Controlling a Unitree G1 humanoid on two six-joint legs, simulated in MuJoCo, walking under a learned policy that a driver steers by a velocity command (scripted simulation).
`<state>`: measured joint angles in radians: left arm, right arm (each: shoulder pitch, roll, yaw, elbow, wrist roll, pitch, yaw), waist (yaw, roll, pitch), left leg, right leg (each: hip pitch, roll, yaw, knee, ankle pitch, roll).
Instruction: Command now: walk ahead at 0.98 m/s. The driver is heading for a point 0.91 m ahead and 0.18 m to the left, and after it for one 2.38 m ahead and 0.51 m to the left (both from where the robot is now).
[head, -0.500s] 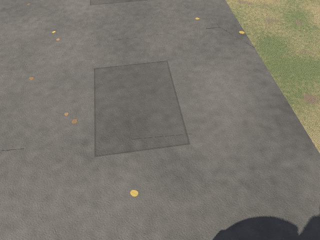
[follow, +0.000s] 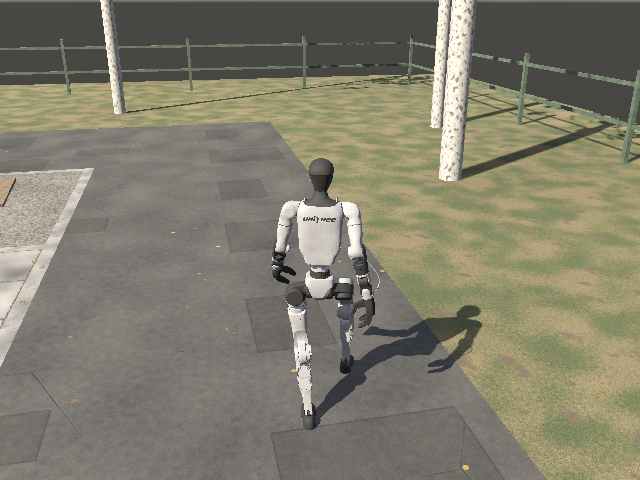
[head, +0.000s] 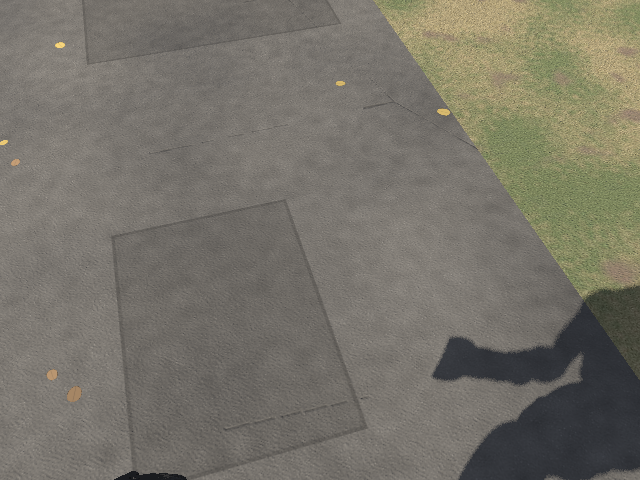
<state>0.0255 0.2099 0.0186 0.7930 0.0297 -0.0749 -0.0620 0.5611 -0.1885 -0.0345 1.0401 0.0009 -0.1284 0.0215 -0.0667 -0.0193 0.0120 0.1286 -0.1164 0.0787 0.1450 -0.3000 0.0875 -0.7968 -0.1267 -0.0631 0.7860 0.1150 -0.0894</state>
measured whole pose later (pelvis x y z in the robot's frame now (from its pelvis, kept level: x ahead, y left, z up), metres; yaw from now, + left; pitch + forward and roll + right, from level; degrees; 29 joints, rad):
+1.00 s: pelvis +0.93 +0.13 -0.02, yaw +31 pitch +1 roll -1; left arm -0.01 0.24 0.00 0.67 -0.01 -0.15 -0.04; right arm 0.46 -0.24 -0.03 0.92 -0.01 -0.07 -0.05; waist -0.09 -0.05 0.06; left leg 0.06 -0.15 -0.08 0.50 -0.46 0.11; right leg -0.58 0.05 -0.05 0.44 0.28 -0.06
